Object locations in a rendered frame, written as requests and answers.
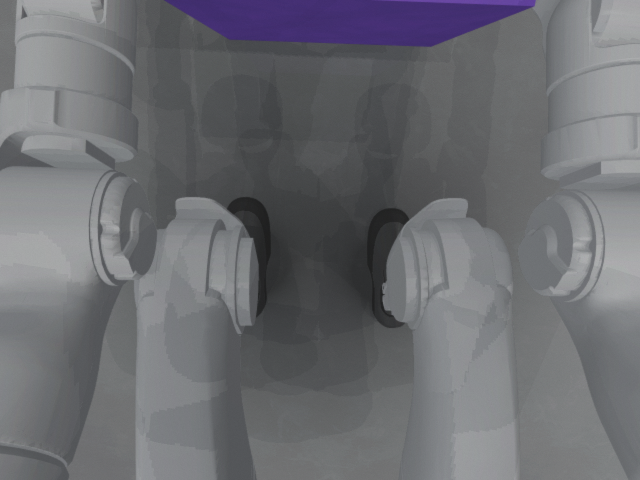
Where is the robot left upper arm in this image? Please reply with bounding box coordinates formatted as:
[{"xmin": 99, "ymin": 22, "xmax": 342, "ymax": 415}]
[{"xmin": 0, "ymin": 166, "xmax": 157, "ymax": 480}]

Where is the right robot forearm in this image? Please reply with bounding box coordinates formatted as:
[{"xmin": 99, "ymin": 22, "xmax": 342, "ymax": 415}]
[{"xmin": 531, "ymin": 0, "xmax": 640, "ymax": 191}]

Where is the right robot thigh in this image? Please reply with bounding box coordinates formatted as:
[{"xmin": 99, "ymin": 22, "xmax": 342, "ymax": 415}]
[{"xmin": 390, "ymin": 218, "xmax": 520, "ymax": 480}]

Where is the left robot forearm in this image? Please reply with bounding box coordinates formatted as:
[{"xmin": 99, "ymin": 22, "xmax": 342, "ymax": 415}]
[{"xmin": 0, "ymin": 0, "xmax": 141, "ymax": 171}]

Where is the robot right foot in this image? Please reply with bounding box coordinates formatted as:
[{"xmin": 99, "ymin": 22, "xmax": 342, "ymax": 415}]
[{"xmin": 367, "ymin": 208, "xmax": 409, "ymax": 328}]

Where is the robot right upper arm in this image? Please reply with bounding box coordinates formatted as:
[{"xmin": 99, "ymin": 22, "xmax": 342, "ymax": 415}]
[{"xmin": 518, "ymin": 189, "xmax": 640, "ymax": 480}]

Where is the carton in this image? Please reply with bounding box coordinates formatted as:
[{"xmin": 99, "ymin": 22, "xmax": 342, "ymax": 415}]
[{"xmin": 164, "ymin": 0, "xmax": 536, "ymax": 47}]

